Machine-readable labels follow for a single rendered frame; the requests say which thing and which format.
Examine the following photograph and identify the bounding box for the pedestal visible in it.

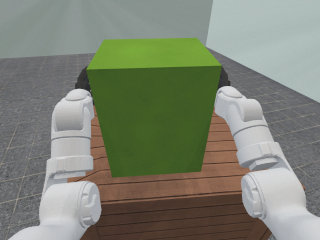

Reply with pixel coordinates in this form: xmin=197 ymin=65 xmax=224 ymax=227
xmin=67 ymin=105 xmax=306 ymax=240

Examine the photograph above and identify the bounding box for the right robot forearm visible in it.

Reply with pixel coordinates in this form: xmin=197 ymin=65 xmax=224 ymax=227
xmin=214 ymin=86 xmax=307 ymax=206

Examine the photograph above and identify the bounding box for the left robot hand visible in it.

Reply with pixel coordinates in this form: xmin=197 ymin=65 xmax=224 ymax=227
xmin=75 ymin=66 xmax=95 ymax=105

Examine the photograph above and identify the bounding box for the robot left upper arm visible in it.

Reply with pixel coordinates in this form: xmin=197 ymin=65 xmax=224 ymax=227
xmin=8 ymin=181 xmax=102 ymax=240

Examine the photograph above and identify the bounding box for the robot right upper arm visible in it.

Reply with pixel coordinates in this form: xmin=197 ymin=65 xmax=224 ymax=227
xmin=241 ymin=167 xmax=320 ymax=240

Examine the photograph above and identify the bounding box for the left robot forearm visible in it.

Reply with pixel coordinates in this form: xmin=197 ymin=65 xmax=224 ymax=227
xmin=39 ymin=89 xmax=95 ymax=223

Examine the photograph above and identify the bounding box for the right robot hand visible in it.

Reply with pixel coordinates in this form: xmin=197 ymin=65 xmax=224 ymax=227
xmin=217 ymin=67 xmax=231 ymax=91

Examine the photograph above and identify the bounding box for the carton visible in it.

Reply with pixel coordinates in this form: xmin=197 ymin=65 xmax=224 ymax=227
xmin=86 ymin=38 xmax=222 ymax=178

